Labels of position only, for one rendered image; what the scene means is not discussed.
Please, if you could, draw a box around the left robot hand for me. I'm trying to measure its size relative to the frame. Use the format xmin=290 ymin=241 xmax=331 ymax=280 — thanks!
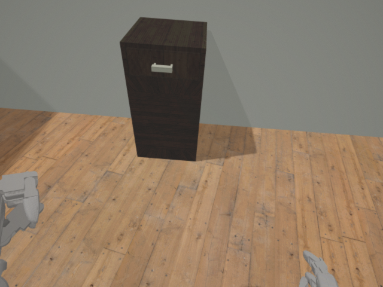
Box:
xmin=0 ymin=171 xmax=44 ymax=256

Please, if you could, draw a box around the cabinet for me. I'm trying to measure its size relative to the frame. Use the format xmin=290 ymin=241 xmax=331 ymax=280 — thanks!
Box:
xmin=120 ymin=17 xmax=207 ymax=161

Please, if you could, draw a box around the right robot hand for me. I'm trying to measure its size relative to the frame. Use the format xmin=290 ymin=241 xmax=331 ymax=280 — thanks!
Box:
xmin=299 ymin=251 xmax=339 ymax=287

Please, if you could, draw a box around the handle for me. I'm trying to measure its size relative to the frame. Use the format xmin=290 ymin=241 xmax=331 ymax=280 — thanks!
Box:
xmin=151 ymin=63 xmax=173 ymax=73

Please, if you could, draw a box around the drawer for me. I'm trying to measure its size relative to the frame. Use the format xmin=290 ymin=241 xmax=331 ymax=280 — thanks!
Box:
xmin=126 ymin=47 xmax=201 ymax=80

